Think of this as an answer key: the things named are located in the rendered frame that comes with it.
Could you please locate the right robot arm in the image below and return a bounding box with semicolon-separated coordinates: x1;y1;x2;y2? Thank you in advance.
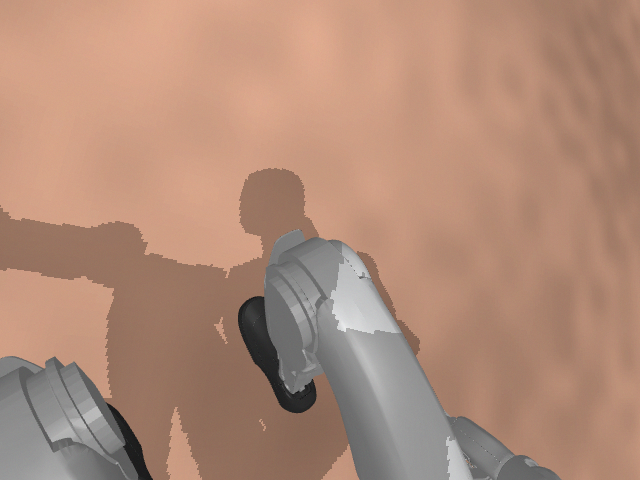
497;455;561;480

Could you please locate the right robot hand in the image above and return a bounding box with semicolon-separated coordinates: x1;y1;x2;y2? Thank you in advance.
443;409;516;480

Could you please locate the right robot foot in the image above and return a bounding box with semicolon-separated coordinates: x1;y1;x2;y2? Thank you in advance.
238;296;316;413

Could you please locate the left robot foot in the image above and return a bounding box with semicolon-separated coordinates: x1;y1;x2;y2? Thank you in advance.
106;403;153;480

